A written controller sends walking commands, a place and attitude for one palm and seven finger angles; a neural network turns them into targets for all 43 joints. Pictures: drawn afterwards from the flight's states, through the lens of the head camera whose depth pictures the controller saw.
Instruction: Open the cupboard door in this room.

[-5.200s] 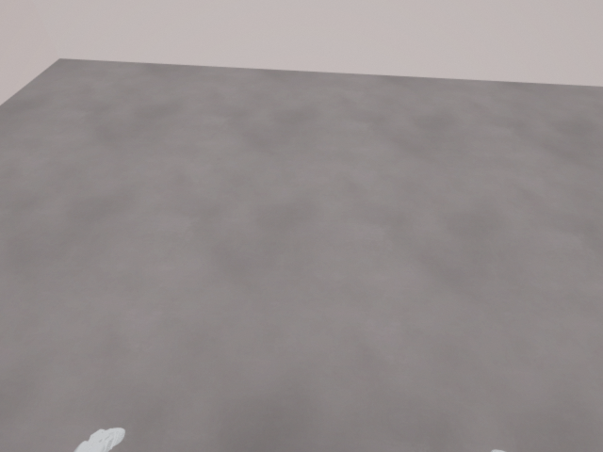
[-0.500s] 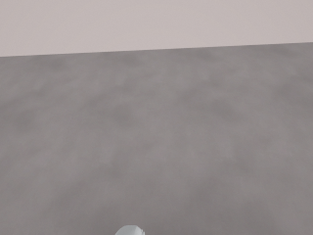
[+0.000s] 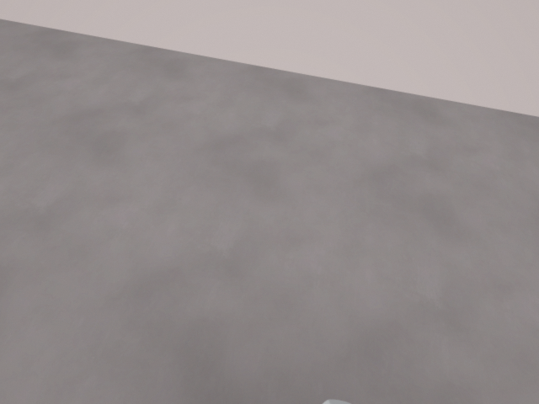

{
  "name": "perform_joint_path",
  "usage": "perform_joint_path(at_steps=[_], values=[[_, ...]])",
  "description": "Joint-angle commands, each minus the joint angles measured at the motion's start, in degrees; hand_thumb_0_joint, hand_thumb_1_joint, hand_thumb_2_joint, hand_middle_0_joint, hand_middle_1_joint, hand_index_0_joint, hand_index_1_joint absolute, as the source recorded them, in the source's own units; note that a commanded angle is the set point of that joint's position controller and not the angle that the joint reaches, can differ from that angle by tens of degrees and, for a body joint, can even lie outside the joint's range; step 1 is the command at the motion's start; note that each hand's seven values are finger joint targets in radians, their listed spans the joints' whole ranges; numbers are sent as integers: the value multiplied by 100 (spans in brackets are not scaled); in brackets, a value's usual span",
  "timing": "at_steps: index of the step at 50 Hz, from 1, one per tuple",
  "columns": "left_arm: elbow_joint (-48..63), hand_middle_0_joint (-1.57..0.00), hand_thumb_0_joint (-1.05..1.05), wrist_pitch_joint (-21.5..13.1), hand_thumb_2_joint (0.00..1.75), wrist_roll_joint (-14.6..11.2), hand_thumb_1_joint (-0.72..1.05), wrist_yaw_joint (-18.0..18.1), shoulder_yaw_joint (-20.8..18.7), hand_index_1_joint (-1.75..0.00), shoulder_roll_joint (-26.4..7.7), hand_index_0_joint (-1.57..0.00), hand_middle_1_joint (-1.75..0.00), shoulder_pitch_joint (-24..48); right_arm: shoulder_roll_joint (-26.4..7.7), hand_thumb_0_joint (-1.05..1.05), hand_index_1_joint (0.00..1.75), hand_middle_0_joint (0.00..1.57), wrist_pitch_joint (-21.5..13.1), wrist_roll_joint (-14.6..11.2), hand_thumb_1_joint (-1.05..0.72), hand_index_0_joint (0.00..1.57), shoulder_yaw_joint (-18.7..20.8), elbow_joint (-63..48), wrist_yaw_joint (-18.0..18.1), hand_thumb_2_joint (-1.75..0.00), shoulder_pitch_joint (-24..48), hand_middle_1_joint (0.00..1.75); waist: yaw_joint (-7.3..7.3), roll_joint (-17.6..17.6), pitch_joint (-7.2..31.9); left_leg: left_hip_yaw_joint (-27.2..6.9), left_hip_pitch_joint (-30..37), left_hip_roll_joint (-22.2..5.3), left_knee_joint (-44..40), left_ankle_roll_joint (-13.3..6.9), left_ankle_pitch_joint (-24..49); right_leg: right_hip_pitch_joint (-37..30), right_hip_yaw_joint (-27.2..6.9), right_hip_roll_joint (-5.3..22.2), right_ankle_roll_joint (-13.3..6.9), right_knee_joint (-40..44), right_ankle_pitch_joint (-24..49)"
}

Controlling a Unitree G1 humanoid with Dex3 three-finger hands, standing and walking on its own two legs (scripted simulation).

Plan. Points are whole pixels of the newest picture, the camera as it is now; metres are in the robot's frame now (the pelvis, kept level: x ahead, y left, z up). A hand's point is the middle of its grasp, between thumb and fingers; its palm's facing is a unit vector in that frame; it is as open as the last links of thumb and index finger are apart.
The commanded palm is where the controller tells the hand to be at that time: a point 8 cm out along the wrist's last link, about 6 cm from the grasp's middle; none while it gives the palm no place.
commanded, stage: turn or walk to find it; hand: left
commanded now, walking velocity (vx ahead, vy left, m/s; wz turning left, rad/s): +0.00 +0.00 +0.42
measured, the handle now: out of the picture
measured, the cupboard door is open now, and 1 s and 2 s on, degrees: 0 0 0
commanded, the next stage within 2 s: none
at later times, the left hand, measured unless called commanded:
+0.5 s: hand out of the picture -0.02 +0.15 -0.15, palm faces +0.26 -0.93 -0.25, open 7.4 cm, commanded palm none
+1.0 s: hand out of the picture -0.12 +0.22 -0.17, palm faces +0.45 -0.86 -0.23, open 7.4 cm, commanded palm none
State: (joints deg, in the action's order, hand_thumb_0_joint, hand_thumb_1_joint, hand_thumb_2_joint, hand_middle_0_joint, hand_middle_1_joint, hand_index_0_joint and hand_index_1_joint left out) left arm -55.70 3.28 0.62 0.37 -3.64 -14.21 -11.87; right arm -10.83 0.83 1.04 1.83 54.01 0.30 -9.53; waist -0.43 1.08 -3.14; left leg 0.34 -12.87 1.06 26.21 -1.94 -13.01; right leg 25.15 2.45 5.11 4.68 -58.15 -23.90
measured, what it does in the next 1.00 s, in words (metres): steps on the spot, turning left: right foot, then left foot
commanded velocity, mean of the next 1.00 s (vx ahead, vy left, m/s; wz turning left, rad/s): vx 0.00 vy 0.00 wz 0.42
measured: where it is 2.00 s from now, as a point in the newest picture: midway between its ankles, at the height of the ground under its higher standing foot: outside the picture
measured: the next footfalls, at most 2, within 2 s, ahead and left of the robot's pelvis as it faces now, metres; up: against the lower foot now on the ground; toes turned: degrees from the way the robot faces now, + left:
right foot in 0.18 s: +0.04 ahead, -0.13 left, +0.00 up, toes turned +0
left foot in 0.68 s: -0.07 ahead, +0.09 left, +0.00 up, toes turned +24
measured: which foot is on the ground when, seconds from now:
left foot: down 0.00-0.18, up 0.20-0.66, down 0.68-1.00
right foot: up 0.00-0.16, down 0.18-0.68, up 0.70-1.00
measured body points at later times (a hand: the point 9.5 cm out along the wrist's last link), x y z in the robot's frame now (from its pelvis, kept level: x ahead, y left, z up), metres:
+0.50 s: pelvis -0.04 -0.05 +0.00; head -0.02 -0.07 +0.45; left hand -0.03 +0.20 -0.13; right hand +0.04 -0.30 -0.16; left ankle -0.10 +0.10 -0.66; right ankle +0.00 -0.13 -0.74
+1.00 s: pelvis -0.10 +0.00 +0.00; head -0.09 +0.03 +0.45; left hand -0.15 +0.27 -0.15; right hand +0.08 -0.18 -0.13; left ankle -0.10 +0.08 -0.74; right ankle -0.04 -0.15 -0.67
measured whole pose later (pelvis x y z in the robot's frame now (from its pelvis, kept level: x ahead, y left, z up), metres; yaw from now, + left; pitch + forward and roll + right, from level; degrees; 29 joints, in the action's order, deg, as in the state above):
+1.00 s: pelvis -0.10 +0.00 +0.00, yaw +25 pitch -1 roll -1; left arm -55.9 3.3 0.8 0.6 -3.7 -14.1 -11.0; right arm -10.1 0.9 0.9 1.8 54.7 0.2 -10.8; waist -0.1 1.1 -2.4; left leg 0.4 -12.7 2.9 23.9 -4.4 -10.5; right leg 25.4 1.4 5.2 5.3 -59.2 -21.1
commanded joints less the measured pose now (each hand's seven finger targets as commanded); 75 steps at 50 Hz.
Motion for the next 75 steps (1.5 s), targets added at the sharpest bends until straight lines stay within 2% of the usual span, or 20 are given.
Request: perform_joint_path(at_steps=[1,6,8,10,13,16,28,32,33,34,35,37,42,53,60,62,63,64,68,75], values=[[585,-20,0,-133,90,2,90,59,-57,-30,-295,-20,-30,272,-1239,0,30,20,-19,31,-90,20,361,-200,85,-90,-455,30,259,-914,454,-1436,799,-1484,-624,-795,2550,248,-79,-38,37,596,-218],[553,-20,0,-206,90,-32,90,85,-54,-30,-275,-20,-30,-137,-1244,0,30,20,50,48,-90,20,396,-314,39,-90,-162,30,51,-933,485,-1698,27,-1255,-366,-653,2070,-943,59,-301,-73,2271,304],[456,-20,0,-288,90,-1,90,116,-106,-30,-469,-20,-30,-530,-1074,0,30,20,56,-16,-90,20,395,-362,4,-90,-82,30,-173,-405,599,-1457,-834,-835,184,-246,987,-2128,-104,-38,-130,3596,1291],[570,-20,0,-347,90,98,90,170,-241,-30,-1294,-20,-30,-614,-654,0,30,20,93,-31,-90,20,351,-592,-29,-90,-53,30,-270,1789,440,-326,-2073,270,2572,367,-1978,-2135,-2279,2258,-1104,4395,1799],[820,-20,0,-321,90,33,90,171,-148,-30,-787,-20,-30,270,-891,0,30,20,270,49,-90,20,459,-221,-96,-90,-263,30,79,1001,-116,-559,-1852,-103,4248,353,-1149,-842,-1328,1569,-1053,4678,244],[833,-20,0,-384,90,36,90,155,-53,-30,-520,-20,-30,349,-714,0,30,20,285,51,-90,20,416,-3,-147,-90,-627,30,232,717,-99,-322,-1834,-187,4473,503,-516,-1047,-372,1131,-873,4408,1070],[377,-20,0,-345,90,131,90,170,-184,-30,-871,-20,-30,-526,-539,0,30,20,190,-34,-90,20,242,-131,-107,-90,49,30,-272,920,416,270,-1203,-394,2032,565,-1430,-2066,-104,1680,-1326,3812,2627],[307,-20,0,-286,90,80,90,135,-207,-30,-919,-20,-30,-340,-572,0,30,20,85,-55,-90,20,231,-30,-73,-90,-478,30,51,764,651,498,24,-275,315,429,-371,-1579,402,1532,-909,3023,2647],[332,-20,0,-243,90,23,90,119,-184,-30,-799,-20,-30,-298,-769,0,30,20,39,-45,-90,20,274,34,-79,-90,-701,30,206,117,725,215,688,-468,-310,341,274,-1029,661,1301,-609,2419,2046],[489,-20,0,-199,90,-26,90,92,-134,-30,-450,-20,-30,-345,-1303,0,30,20,-12,9,-90,20,386,-7,-53,-90,-811,30,270,-1455,679,-1557,1175,-1737,-828,-172,1172,273,943,552,-176,1273,263],[681,-20,0,-148,90,31,90,85,-18,-30,-281,-20,-30,51,-1622,0,30,20,32,4,-90,20,445,-5,-14,-90,-966,30,400,-1872,484,-2078,849,-2397,-1025,-634,2105,658,572,214,-58,366,-1161],[557,-20,0,-42,90,70,90,100,-82,-30,-381,-20,-30,250,-1375,0,30,20,15,31,-90,20,380,-12,77,-90,-595,30,307,-1593,159,-1729,123,-2036,-1162,-681,1310,608,-53,302,-108,-316,-662],[256,-20,0,-105,90,56,90,20,-107,-30,-425,-20,-30,-123,-1147,0,30,20,-69,-20,-90,20,285,-172,109,-90,-191,30,57,-745,291,-1069,599,-1396,-954,-526,1919,653,-101,145,24,-629,364],[598,-20,0,-110,90,24,90,89,-74,-30,-299,-20,-30,460,-1160,0,30,20,-2,41,-90,20,384,-147,81,-90,-610,30,309,-798,393,-2057,643,-1446,-940,-846,1327,296,-229,-82,22,641,-143],[532,-20,0,-190,90,-37,90,131,-65,-30,-289,-20,-30,-90,-1150,0,30,20,62,31,-90,20,431,-224,27,-90,-409,30,17,-753,646,-2239,-359,-1024,-623,-566,1053,-1451,-96,-404,-186,2777,623],[478,-20,0,-252,90,27,90,178,-164,-30,-674,-20,-30,-442,-805,0,30,20,89,-31,-90,20,397,-296,-20,-90,-402,30,-152,118,730,-1623,-1630,-363,196,-17,-282,-2764,-824,473,-481,4089,654],[548,-20,0,-278,90,109,90,206,-250,-30,-1122,-20,-30,-434,-528,0,30,20,81,-43,-90,20,349,-445,-29,-90,-361,30,-239,1612,515,-527,-2494,388,1621,340,-1408,-2749,-2326,1892,-1081,4578,195],[703,-20,0,-236,90,57,90,219,-206,-30,-1134,-20,-30,-147,-850,0,30,20,134,32,-90,20,448,-444,-23,-90,-240,30,-203,1198,290,-559,-2181,228,2847,332,-1803,-1597,-2291,2314,-1400,4727,212],[836,-20,0,-348,90,18,90,182,-56,-30,-512,-20,-30,668,-700,0,30,20,282,61,-90,20,450,-14,-122,-90,-787,30,338,551,-130,-399,-1942,-82,4321,462,-690,-1010,-641,1163,-1014,4391,1138],[512,-20,0,-391,90,74,90,173,-96,-30,-588,-20,-30,-208,-656,0,30,20,270,29,-90,20,380,-94,-115,-90,-284,30,-58,849,21,-149,-1944,-328,3585,667,-881,-1769,-396,1357,-1153,4138,1961]])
